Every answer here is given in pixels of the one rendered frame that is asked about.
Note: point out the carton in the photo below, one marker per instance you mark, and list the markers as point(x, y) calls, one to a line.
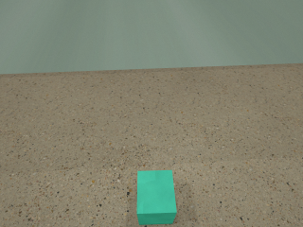
point(156, 202)

